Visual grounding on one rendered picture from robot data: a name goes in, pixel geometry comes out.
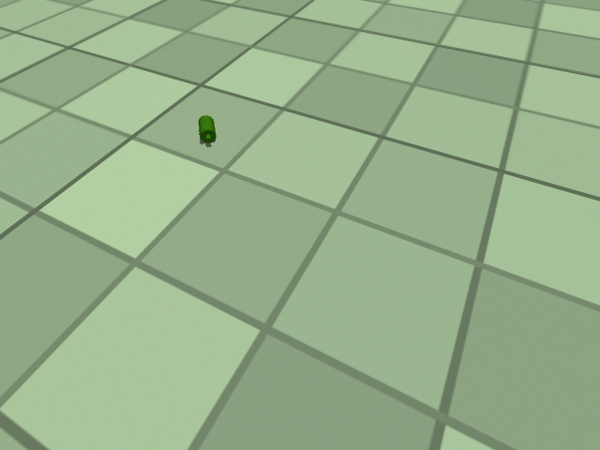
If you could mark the bottle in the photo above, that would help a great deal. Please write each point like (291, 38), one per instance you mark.
(207, 129)

